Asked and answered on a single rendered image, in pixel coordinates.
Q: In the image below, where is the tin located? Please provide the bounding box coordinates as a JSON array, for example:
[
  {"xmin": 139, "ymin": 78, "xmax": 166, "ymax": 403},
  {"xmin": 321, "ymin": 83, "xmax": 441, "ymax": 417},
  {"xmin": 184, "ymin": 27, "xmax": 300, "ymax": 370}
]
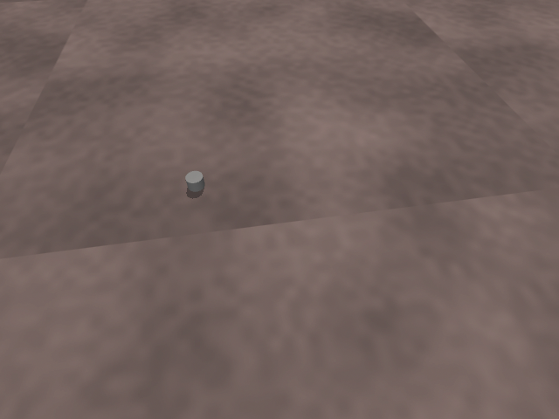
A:
[{"xmin": 185, "ymin": 171, "xmax": 205, "ymax": 192}]

